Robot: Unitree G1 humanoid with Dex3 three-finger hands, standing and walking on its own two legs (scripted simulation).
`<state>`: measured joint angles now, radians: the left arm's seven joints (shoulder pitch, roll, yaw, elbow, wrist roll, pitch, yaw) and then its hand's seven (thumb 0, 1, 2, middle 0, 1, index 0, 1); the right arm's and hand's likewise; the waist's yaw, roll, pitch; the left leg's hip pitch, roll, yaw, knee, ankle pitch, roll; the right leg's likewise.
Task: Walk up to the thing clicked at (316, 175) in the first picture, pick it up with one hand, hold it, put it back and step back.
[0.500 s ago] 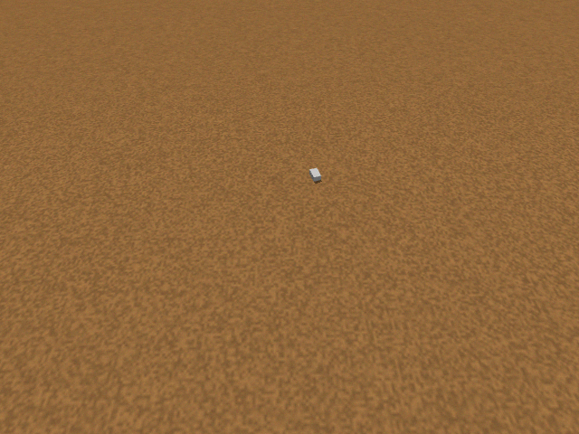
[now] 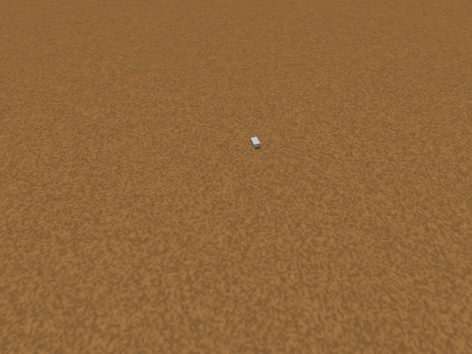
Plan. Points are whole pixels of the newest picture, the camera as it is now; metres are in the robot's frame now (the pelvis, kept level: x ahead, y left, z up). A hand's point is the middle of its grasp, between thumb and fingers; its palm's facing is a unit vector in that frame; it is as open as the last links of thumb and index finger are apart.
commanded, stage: stand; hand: left
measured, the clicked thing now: (255, 142) +1.41 -0.06 -0.77
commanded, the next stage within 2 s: walk up in 0.62 s
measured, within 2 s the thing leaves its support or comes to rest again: neither
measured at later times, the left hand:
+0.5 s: hand out of the picture +0.08 +0.25 -0.16, palm faces -0.04 -0.94 -0.34, open 7.4 cm
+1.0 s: hand (141, 333) +0.18 +0.21 -0.15, palm faces -0.11 -0.89 -0.43, open 7.4 cm
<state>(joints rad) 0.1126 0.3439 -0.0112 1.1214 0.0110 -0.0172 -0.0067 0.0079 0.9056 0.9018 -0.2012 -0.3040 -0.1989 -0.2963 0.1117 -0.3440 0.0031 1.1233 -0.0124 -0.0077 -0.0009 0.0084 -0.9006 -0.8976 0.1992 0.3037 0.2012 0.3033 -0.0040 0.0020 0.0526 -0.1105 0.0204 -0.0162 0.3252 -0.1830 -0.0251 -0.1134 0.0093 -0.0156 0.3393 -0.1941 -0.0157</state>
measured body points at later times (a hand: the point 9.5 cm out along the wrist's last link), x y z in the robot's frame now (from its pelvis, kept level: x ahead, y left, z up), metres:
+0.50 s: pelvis +0.00 +0.00 +0.00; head +0.01 +0.00 +0.45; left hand +0.08 +0.30 -0.13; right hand +0.08 -0.30 -0.13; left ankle +0.00 +0.14 -0.75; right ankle -0.01 -0.11 -0.75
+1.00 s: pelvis +0.08 -0.08 -0.03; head +0.08 -0.10 +0.42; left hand +0.18 +0.26 -0.12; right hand +0.08 -0.43 -0.16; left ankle +0.01 +0.10 -0.72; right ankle +0.12 -0.20 -0.75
